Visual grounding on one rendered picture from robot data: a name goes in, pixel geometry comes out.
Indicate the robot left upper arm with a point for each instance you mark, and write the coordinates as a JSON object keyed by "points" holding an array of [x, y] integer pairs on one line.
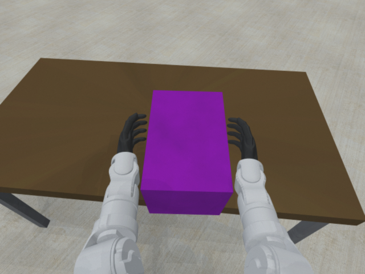
{"points": [[119, 255]]}

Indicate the robot left forearm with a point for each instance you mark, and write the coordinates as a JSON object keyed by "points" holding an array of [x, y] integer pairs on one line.
{"points": [[120, 204]]}

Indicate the carton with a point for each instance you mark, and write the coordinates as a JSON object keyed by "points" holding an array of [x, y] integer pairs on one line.
{"points": [[187, 165]]}

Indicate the left robot hand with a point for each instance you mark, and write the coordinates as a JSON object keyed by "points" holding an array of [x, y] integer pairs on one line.
{"points": [[126, 140]]}

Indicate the robot right upper arm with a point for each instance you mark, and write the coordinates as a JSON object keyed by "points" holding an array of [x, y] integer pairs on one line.
{"points": [[268, 259]]}

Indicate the right robot hand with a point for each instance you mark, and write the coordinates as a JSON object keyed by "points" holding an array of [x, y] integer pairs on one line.
{"points": [[247, 143]]}

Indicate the table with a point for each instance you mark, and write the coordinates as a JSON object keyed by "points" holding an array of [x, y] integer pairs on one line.
{"points": [[61, 124]]}

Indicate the robot right forearm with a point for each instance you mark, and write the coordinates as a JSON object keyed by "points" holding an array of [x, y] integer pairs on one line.
{"points": [[257, 213]]}

